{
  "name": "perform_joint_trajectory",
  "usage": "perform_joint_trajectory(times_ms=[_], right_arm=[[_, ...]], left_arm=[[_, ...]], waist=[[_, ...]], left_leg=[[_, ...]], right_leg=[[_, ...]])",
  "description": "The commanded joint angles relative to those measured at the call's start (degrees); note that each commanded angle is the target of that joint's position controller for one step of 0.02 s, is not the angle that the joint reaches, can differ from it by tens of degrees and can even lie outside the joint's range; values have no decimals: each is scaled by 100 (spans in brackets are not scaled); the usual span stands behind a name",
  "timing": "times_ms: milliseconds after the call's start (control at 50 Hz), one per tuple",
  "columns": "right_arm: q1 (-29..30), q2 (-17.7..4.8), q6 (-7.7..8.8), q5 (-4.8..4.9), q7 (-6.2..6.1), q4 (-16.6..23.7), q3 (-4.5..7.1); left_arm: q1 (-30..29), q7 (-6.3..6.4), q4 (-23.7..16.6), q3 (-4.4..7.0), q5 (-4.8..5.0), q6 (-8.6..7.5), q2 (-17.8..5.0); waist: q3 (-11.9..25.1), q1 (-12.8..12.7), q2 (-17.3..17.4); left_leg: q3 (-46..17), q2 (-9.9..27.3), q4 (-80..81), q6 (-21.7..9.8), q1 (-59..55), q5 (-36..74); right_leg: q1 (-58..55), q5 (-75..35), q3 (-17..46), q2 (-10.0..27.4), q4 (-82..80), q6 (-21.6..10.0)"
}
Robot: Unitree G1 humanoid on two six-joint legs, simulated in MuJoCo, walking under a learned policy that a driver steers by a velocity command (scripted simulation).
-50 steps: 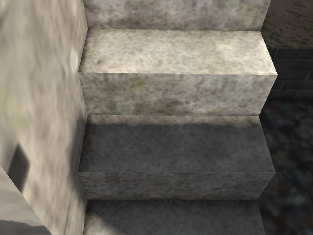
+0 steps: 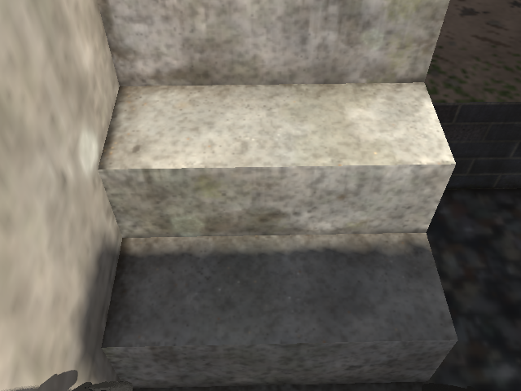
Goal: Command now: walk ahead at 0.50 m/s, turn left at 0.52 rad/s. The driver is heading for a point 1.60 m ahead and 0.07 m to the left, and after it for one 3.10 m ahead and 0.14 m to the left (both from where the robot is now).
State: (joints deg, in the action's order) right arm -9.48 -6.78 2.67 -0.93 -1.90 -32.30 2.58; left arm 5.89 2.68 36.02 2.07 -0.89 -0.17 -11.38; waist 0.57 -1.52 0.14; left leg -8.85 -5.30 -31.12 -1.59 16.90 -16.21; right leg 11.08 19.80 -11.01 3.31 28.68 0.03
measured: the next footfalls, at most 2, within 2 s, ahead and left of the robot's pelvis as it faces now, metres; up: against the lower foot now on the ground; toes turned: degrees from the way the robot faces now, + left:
right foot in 0.88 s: -0.02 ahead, -0.13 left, +0.00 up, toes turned +21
left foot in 1.22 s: -0.17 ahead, +0.11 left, +0.00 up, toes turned +14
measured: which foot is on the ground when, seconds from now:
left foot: down 0.00-0.90, up 0.92-1.00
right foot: down 0.00-0.50, up 0.52-0.86, down 0.88-1.00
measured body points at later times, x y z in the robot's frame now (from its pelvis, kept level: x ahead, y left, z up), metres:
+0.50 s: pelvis +0.00 +0.01 -0.02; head +0.01 +0.03 +0.43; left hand +0.17 +0.28 -0.09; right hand +0.20 -0.19 -0.10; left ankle -0.01 +0.09 -0.73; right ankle -0.05 -0.11 -0.73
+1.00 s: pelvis -0.07 -0.04 +0.00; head -0.05 -0.05 +0.45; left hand -0.02 +0.24 -0.10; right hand +0.09 -0.25 -0.12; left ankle -0.10 +0.09 -0.67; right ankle -0.05 -0.15 -0.73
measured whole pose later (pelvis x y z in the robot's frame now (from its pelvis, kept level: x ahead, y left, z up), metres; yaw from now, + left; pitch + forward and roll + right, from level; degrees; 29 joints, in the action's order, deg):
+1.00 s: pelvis -0.07 -0.04 +0.00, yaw +17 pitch +1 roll +1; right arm -17.8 -13.3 1.0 -1.5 -2.5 -40.7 3.1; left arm 11.9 1.8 41.0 3.0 -2.3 3.6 -10.6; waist -0.4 0.5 2.5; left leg -6.5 -4.6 -57.2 6.9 28.4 -27.7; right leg 12.7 16.0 0.5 0.1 27.9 -1.5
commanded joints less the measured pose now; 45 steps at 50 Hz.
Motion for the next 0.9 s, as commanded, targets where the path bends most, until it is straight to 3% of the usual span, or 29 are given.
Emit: perform_joint_trajectory(times_ms=[20,80,100,120,140,160,180,220,320,380,420,440,460,480,500,520,540,560,580,600,620,640,700,720,760,800,860,880,900], right_arm=[[-92,-285,37,-43,-6,492,65],[-262,-403,-55,-53,-46,476,128],[-259,-557,-85,-72,-7,497,179],[-61,-634,-109,-82,1,610,233],[252,-617,-41,-35,23,650,182],[369,-659,53,1,53,680,161],[294,-821,46,-17,21,557,225],[270,-664,24,36,1,464,221],[113,-605,-34,89,9,425,217],[159,-419,-139,-78,8,520,123],[-97,-443,-195,-154,52,437,88],[-199,-696,-275,-93,124,345,195],[-489,-827,-299,-36,195,264,264],[-831,-911,-239,22,157,155,290],[-522,-1611,68,-99,315,497,441],[-944,-1867,219,-217,350,303,491],[-909,-1857,345,-365,475,207,390],[-750,-1867,362,-305,531,130,361],[-388,-1725,294,-162,505,77,322],[-246,-1497,210,-31,439,32,244],[-169,-1350,112,64,321,9,204],[-247,-1389,19,49,205,-55,199],[-375,-1447,-95,-40,7,-186,204],[-516,-1450,-157,-61,-52,-257,225],[-783,-1432,-196,-73,-97,-353,239],[-791,-1427,-171,11,-117,-381,259],[-917,-1323,-71,85,-43,-508,234],[-805,-1039,-46,76,-11,-384,135],[-731,-879,0,10,22,-323,83]], left_arm=[[-419,-3,-545,55,-11,-132,-426],[-393,15,-591,25,104,-137,-438],[-454,3,-687,18,163,-128,-463],[-548,37,-794,35,311,-156,-515],[-774,57,-929,-22,251,-123,-375],[-727,74,-955,9,182,-38,-481],[-324,2,-812,88,70,36,-533],[-279,-21,-750,131,22,51,-601],[-428,-18,-718,195,-156,155,-712],[-695,43,-682,144,-208,170,-709],[-1049,59,-705,-7,-138,93,-472],[-798,114,-612,103,-115,105,-787],[-350,180,-452,243,-56,145,-1133],[-306,83,-580,278,-33,172,-1149],[-555,334,-694,327,200,241,-1348],[-851,382,-756,277,297,258,-1049],[-570,353,-626,216,322,362,-798],[-354,343,-582,177,247,425,-740],[-246,381,-557,171,133,454,-655],[-288,447,-613,170,-6,434,-696],[-247,427,-674,197,-44,402,-741],[-332,373,-796,172,-87,395,-608],[-446,273,-854,39,30,430,-235],[-522,255,-860,57,116,407,-169],[-547,212,-743,132,186,412,-268],[-162,174,-488,217,189,415,-349],[30,22,-238,267,109,384,-327],[309,-35,-48,274,142,434,-456],[619,-73,60,296,11,474,-663]], waist=[[506,144,-91],[635,236,-33],[566,244,249],[511,286,274],[380,139,632],[341,116,789],[1110,-45,914],[971,-8,606],[813,63,-361],[443,91,-1119],[165,361,-775],[-246,248,-360],[-74,304,-151],[60,269,170],[394,412,920],[1338,704,1668],[1651,442,953],[1721,255,123],[1118,38,-184],[695,25,-188],[387,-39,42],[358,10,384],[748,0,711],[732,84,1118],[583,261,1379],[486,226,1427],[186,207,995],[250,215,624],[351,118,-320]], left_leg=[[-324,372,-34,-374,262,2095],[-469,331,82,-394,294,1795],[-814,368,346,-433,259,1802],[-1358,522,670,-438,154,2064],[-1706,714,858,-453,141,2375],[-1766,724,870,-459,-53,2939],[-1546,655,742,-460,-566,3468],[-1340,480,623,-342,-377,3582],[-624,-46,7,-140,920,1815],[99,42,-1073,-124,1248,-583],[206,331,-1063,-170,396,-566],[438,165,-911,-156,748,-298],[550,179,-623,-210,853,-151],[290,177,-394,-204,657,1923],[-794,872,-536,-289,408,5929],[-2409,1793,178,-1029,-875,8035],[-3053,2252,101,-1677,-1018,7418],[-2736,2254,27,-1821,-751,5679],[-2369,2014,-3,-1615,-367,4757],[-2129,1791,57,-1380,-298,4194],[-1902,1556,194,-1123,-156,3606],[-1735,1443,343,-997,-124,3462],[-1360,1214,573,-697,-311,3078],[-1127,982,779,-631,-296,2582],[-1335,1004,1130,-686,-415,1549],[-1556,1086,1443,-676,-217,485],[-1429,947,1451,-405,435,-662],[-1180,839,1050,-236,866,-825],[-550,413,173,62,1560,-1139]], right_leg=[[-724,-2859,358,480,244,34],[-724,-2288,247,504,349,-2],[-616,-1604,196,330,501,19],[-562,-1569,256,165,475,38],[-408,-630,238,-27,307,4],[-347,-453,275,-93,217,-21],[-697,-184,298,-203,158,0],[-999,-714,324,-208,-139,16],[-1892,-2333,462,545,-162,-232],[-1154,-2234,836,1721,-664,-738],[-38,-1977,470,1660,-670,-862],[-264,-3644,304,1725,13,-749],[-712,-5191,296,1883,596,-702],[-686,-5463,112,1543,1253,-411],[-15,-3858,48,805,2403,-75],[998,890,373,-155,4416,388],[1534,2062,1583,-491,5929,633],[1712,1866,2154,-364,6295,665],[2063,1670,2178,-347,6276,705],[2422,1433,2044,-340,6077,715],[2405,1165,1875,-374,5689,710],[2292,997,1665,-434,5336,681],[1487,1131,1363,-411,3720,617],[1146,1375,1163,-481,2959,621],[944,1309,1074,-521,2003,613],[443,584,1037,-605,959,429],[-508,-136,1084,-416,-612,1],[-897,-310,1356,-101,-803,-189],[-1181,-732,2298,724,-1084,-666]])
